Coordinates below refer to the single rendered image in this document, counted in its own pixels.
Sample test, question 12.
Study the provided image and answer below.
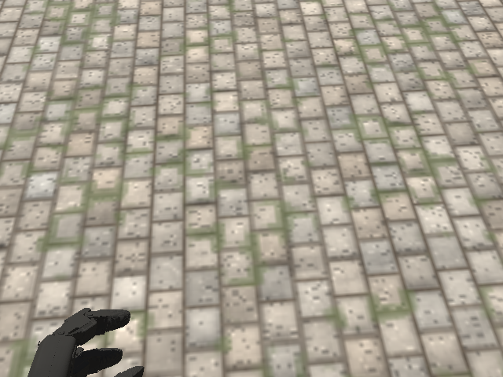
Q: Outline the left robot hand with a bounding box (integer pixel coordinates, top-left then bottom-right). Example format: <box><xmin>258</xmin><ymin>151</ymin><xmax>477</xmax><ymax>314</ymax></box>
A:
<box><xmin>28</xmin><ymin>308</ymin><xmax>144</xmax><ymax>377</ymax></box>

